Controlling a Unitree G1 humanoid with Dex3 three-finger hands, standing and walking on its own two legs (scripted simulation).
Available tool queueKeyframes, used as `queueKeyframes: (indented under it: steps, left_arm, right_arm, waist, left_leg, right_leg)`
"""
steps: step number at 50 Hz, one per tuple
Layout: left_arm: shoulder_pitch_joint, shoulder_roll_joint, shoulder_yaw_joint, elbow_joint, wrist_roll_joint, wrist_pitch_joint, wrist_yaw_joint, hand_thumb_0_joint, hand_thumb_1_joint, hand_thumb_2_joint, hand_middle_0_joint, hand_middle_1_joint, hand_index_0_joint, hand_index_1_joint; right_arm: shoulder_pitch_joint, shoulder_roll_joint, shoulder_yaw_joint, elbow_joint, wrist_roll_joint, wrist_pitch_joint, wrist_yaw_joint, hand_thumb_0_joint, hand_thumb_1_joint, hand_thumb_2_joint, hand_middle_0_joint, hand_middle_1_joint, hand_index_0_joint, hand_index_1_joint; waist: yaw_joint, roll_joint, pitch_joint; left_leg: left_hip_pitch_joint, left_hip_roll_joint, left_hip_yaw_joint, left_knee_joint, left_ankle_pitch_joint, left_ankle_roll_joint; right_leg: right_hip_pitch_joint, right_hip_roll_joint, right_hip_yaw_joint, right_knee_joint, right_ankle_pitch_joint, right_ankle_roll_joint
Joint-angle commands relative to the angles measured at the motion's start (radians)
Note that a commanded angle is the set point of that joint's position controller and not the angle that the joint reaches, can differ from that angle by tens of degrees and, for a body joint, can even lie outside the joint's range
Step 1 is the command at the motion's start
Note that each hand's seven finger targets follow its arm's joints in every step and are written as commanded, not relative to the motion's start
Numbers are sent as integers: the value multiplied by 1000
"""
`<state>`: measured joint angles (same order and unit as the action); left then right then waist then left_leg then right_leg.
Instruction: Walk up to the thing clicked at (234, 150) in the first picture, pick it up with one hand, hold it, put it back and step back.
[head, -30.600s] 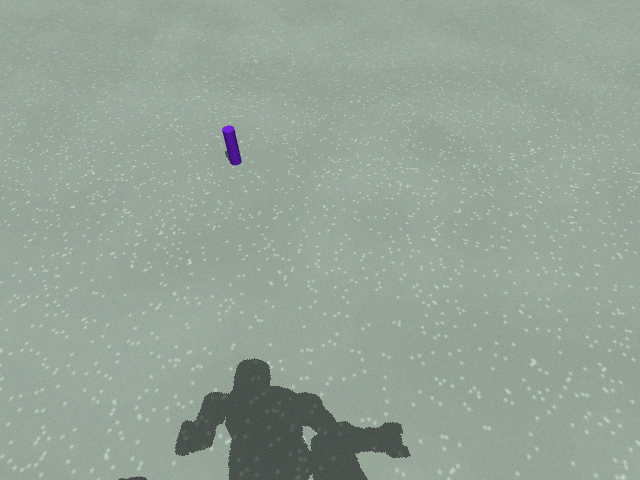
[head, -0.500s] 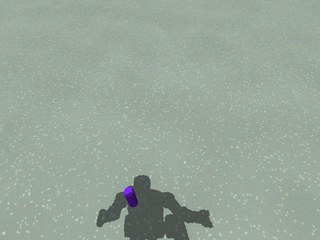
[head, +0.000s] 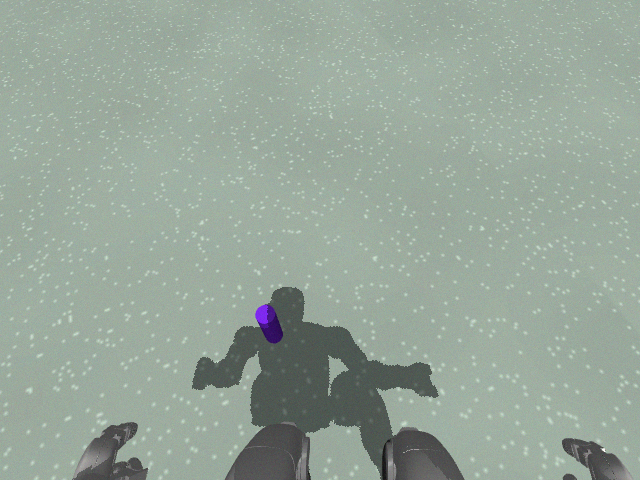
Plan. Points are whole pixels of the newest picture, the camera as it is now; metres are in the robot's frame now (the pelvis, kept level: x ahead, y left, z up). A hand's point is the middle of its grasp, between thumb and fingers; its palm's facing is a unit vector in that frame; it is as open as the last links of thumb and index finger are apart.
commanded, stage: step back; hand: left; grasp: from the side
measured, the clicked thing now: (270, 325) +0.49 +0.19 -0.66
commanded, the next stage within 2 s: none
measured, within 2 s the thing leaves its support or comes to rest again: neither
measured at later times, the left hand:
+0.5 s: hand out of the picture +0.04 +0.30 -0.15, palm faces -0.09 -0.91 -0.40, open 7.4 cm
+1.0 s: hand out of the picture -0.08 +0.32 -0.15, palm faces -0.03 -0.94 -0.34, open 7.4 cm
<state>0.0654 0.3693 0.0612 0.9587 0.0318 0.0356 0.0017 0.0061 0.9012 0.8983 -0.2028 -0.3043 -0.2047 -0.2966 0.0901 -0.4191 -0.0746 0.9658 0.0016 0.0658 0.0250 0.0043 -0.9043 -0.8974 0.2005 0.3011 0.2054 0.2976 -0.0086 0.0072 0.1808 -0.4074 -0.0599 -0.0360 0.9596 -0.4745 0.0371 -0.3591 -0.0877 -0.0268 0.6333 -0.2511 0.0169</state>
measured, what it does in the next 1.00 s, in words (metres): walks backwards: left foot, then right foot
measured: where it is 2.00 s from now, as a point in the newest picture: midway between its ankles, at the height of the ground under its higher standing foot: outside the picture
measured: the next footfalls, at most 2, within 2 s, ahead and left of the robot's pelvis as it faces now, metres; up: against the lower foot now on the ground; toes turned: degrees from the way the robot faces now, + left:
left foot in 0.08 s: -0.01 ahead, +0.12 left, +0.00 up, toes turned -1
right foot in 0.48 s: -0.05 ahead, -0.07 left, +0.00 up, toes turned +0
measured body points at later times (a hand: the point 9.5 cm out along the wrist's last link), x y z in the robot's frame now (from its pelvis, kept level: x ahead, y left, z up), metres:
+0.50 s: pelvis -0.08 +0.04 -0.01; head -0.01 +0.03 +0.44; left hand +0.05 +0.34 -0.12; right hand +0.00 -0.28 -0.13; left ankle -0.05 +0.12 -0.72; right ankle -0.08 -0.07 -0.73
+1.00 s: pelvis -0.21 +0.06 +0.01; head -0.15 +0.09 +0.45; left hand -0.08 +0.37 -0.12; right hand -0.13 -0.25 -0.09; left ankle -0.18 +0.18 -0.72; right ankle -0.21 -0.08 -0.64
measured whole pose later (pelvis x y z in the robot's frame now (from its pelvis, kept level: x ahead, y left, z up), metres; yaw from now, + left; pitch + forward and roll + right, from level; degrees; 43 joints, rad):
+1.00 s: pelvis -0.21 +0.06 +0.01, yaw -2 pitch -2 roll -2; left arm 0.15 0.40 0.09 0.80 0.02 0.08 0.00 0.01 0.90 0.90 -0.20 -0.30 -0.20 -0.30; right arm 0.17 -0.34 -0.04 0.87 -0.05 0.02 -0.01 0.01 -0.90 -0.90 0.21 0.30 0.21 0.30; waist 0.01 -0.05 0.17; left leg -0.26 0.02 -0.04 0.58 -0.27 0.01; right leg -0.50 0.13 0.16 1.18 -0.48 -0.01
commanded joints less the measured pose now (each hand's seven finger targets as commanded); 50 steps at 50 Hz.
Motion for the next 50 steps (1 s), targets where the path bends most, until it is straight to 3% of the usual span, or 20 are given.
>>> queueKeyframes:
  steps: [1, 3, 4, 5, 6, 7, 12, 18, 23, 25, 26, 27, 31, 38, 41, 43, 44, 45, 48, 50]
  left_arm:
    - [-114, 270, 67, -149, 12, -22, 34, 0, 900, 900, -200, -300, -200, -300]
    - [-66, 246, 56, -151, -9, -3, 29, 0, 900, 900, -200, -300, -200, -300]
    - [-28, 197, 50, -155, -25, 6, 28, 0, 900, 900, -200, -300, -200, -300]
    - [-27, 151, 42, -162, -30, 9, 33, 0, 900, 900, -200, -300, -200, -300]
    - [-11, 168, 44, -155, -25, 14, 41, 0, 900, 900, -200, -300, -200, -300]
    - [-19, 165, 44, -158, -23, 12, 51, 0, 900, 900, -200, -300, -200, -300]
    - [56, 192, 48, -137, -26, 11, 47, 0, 900, 900, -200, -300, -200, -300]
    - [-2, 177, 52, -185, -15, -12, 34, 0, 900, 900, -200, -300, -200, -300]
    - [133, 162, 62, -139, -3, -26, 26, 0, 900, 900, -200, -300, -200, -300]
    - [131, 244, 80, -147, 11, -40, 28, 0, 900, 900, -200, -300, -200, -300]
    - [79, 301, 89, -169, -3, -34, 24, 0, 900, 900, -200, -300, -200, -300]
    - [49, 317, 92, -202, 6, -37, 25, 0, 900, 900, -200, -300, -200, -300]
    - [16, 206, 76, -232, -9, -29, 33, 0, 900, 900, -200, -300, -200, -300]
    - [106, 210, 76, -259, 6, -3, 29, 0, 900, 900, -200, -300, -200, -300]
    - [71, 222, 67, -279, -10, 18, 16, 0, 900, 900, -200, -300, -200, -300]
    - [83, 149, 55, -289, -15, 20, 15, 0, 900, 900, -200, -300, -200, -300]
    - [14, 205, 80, -295, 2, 19, 33, 0, 900, 900, -200, -300, -200, -300]
    - [-7, 226, 84, -288, 8, 18, 34, 0, 900, 900, -200, -300, -200, -300]
    - [149, 205, 89, -224, -20, 19, 15, 0, 900, 900, -200, -300, -200, -300]
    - [159, 203, 95, -215, -12, 20, 5, 0, 900, 900, -200, -300, -200, -300]
  right_arm:
    - [172, -157, -34, -40, 5, -22, -12, 0, -900, -900, 200, 300, 200, 300]
    - [162, -153, -39, -40, -20, -42, -21, 0, -900, -900, 200, 300, 200, 300]
    - [128, -197, -51, -54, -40, -50, -28, 0, -900, -900, 200, 300, 200, 300]
    - [139, -262, -64, -62, -53, -54, -35, 0, -900, -900, 200, 300, 200, 300]
    - [142, -279, -65, -71, -44, -53, -38, 0, -900, -900, 200, 300, 200, 300]
    - [127, -307, -67, -94, -38, -54, -42, 0, -900, -900, 200, 300, 200, 300]
    - [3, -184, -47, -135, -38, -57, -72, 0, -900, -900, 200, 300, 200, 300]
    - [124, -171, -53, -133, -25, -55, -76, 0, -900, -900, 200, 300, 200, 300]
    - [32, -191, -48, -169, -8, -41, -62, 0, -900, -900, 200, 300, 200, 300]
    - [18, -138, -29, -184, 9, -42, -56, 0, -900, -900, 200, 300, 200, 300]
    - [5, -121, -23, -186, 7, -36, -59, 0, -900, -900, 200, 300, 200, 300]
    - [16, -143, -36, -173, 0, -27, -66, 0, -900, -900, 200, 300, 200, 300]
    - [85, -142, -22, -134, 6, -33, -57, 0, -900, -900, 200, 300, 200, 300]
    - [96, -120, -13, -166, -8, -57, -63, 0, -900, -900, 200, 300, 200, 300]
    - [156, -133, -34, -140, -31, -67, -60, 0, -900, -900, 200, 300, 200, 300]
    - [102, -284, -69, -166, -57, -70, -53, 0, -900, -900, 200, 300, 200, 300]
    - [84, -341, -81, -183, -41, -68, -48, 0, -900, -900, 200, 300, 200, 300]
    - [31, -328, -81, -191, -39, -76, -55, 0, -900, -900, 200, 300, 200, 300]
    - [-67, -202, -42, -212, -48, -81, -59, 0, -900, -900, 200, 300, 200, 300]
    - [-12, -185, -44, -205, -40, -82, -58, 0, -900, -900, 200, 300, 200, 300]
  waist:
    - [-37, -226, -244]
    - [-31, -93, -232]
    - [1, 90, -227]
    - [0, 229, -201]
    - [-7, 137, -205]
    - [-38, 228, -217]
    - [37, 149, -226]
    - [-44, 93, -228]
    - [26, 75, -270]
    - [17, -125, -285]
    - [32, -266, -214]
    - [42, -289, -183]
    - [7, -115, -172]
    - [47, -210, -271]
    - [5, -180, -269]
    - [9, 184, -226]
    - [-47, 209, -186]
    - [-33, 194, -143]
    - [76, 111, -144]
    - [51, 121, -160]
  left_leg:
    - [82, 70, -30, -205, 28, 10]
    - [150, 80, -30, -520, 340, -15]
    - [219, 183, -206, -558, 607, 3]
    - [330, 284, -367, -534, 883, 32]
    - [310, 316, -303, -484, 1053, 65]
    - [270, 366, -399, -521, 1020, 86]
    - [384, 259, -190, -453, 892, 83]
    - [459, 278, -191, -430, 849, 124]
    - [301, 264, -149, -334, 649, 122]
    - [70, 132, -77, -192, 372, 33]
    - [10, -17, -1, -27, 50, -22]
    - [27, -18, -71, 157, -180, -37]
    - [-20, -73, -123, 246, -71, -45]
    - [2, 25, 7, -296, -7, -58]
    - [212, 38, 17, -573, 323, -39]
    - [320, 383, -451, -655, 422, 100]
    - [111, 518, -519, -670, 452, 259]
    - [18, 541, -551, -687, 416, 292]
    - [132, 298, -167, -580, 566, 159]
    - [185, 276, -159, -565, 547, 156]
  right_leg:
    - [110, -210, 197, -108, 287, -180]
    - [118, -110, 120, 65, 239, -116]
    - [14, 20, 62, 219, 100, -76]
    - [-209, 165, 92, 323, -332, -61]
    - [-200, 171, 168, 399, -366, -56]
    - [-204, 192, 207, 450, -392, -48]
    - [-224, 181, 209, 526, -200, -41]
    - [-145, 142, 138, 232, -207, -14]
    - [128, 116, 72, -178, 37, -62]
    - [280, -49, 336, -188, 384, -142]
    - [174, -224, 531, -243, 455, -302]
    - [80, -305, 627, -261, 477, -375]
    - [126, -132, 316, -207, 529, -257]
    - [371, -88, 257, -88, 522, -209]
    - [185, -41, 240, 5, 347, -132]
    - [-189, 206, 149, 254, -250, -48]
    - [-109, 198, 206, 454, -419, -20]
    - [-82, 155, 248, 589, -372, -23]
    - [-141, 212, 250, 676, -215, -33]
    - [-140, 214, 223, 675, -191, -8]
